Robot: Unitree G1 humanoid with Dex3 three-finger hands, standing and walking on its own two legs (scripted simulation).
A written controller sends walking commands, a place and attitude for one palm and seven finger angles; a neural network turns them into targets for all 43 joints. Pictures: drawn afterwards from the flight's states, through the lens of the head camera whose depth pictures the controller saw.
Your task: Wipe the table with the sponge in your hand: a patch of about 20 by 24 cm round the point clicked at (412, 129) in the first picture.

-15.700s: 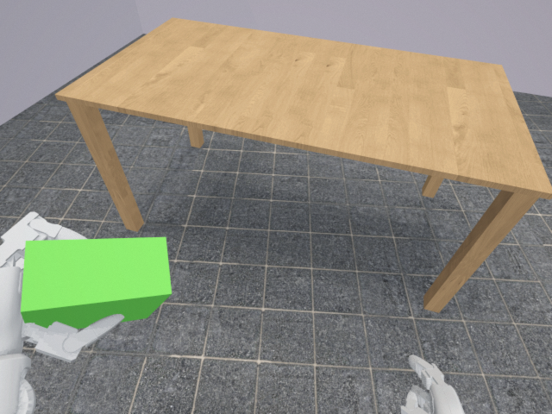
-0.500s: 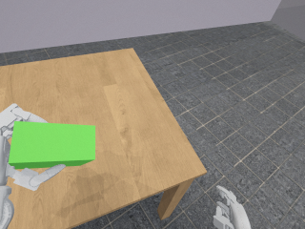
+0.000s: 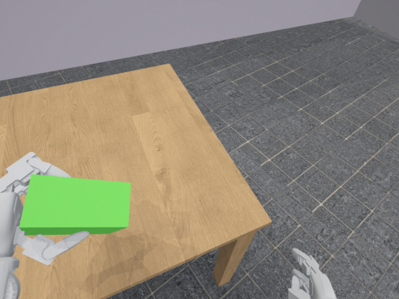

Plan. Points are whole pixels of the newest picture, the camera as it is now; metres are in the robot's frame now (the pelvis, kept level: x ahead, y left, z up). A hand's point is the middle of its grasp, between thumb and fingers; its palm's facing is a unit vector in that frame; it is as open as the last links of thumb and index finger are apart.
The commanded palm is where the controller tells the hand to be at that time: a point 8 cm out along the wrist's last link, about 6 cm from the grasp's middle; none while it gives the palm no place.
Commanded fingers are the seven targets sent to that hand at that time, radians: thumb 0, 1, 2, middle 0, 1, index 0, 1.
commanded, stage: look again from close up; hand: left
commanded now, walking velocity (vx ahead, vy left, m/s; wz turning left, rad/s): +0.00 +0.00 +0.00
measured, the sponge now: (91, 210) +0.22 +0.19 +0.13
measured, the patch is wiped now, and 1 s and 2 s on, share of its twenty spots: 0.00 0.00 0.00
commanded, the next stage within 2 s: turn the palm down, sponge in hand in 0.10 s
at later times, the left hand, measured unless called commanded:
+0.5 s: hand (57, 224) +0.19 +0.23 +0.13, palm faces +0.23 -0.78 -0.58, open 10.5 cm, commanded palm +0.15 +0.27 +0.18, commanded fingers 0.00 0.10 1.30 -1.20 -1.60 -1.20 -1.60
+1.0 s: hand (75, 211) +0.21 +0.20 +0.14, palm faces +0.24 -0.53 -0.81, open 10.5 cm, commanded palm +0.16 +0.25 +0.17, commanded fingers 0.00 0.10 1.30 -1.20 -1.60 -1.20 -1.60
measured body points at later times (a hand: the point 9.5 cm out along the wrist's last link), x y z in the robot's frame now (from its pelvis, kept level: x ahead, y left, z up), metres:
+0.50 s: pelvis +0.00 -0.03 +0.00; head +0.01 -0.05 +0.45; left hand +0.18 +0.27 +0.17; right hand +0.23 -0.23 -0.08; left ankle +0.00 +0.07 -0.74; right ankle +0.01 -0.13 -0.74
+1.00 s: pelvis -0.02 -0.07 -0.02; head -0.01 -0.11 +0.43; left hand +0.19 +0.23 +0.19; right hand +0.17 -0.31 -0.12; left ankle +0.00 +0.07 -0.74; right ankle +0.01 -0.13 -0.74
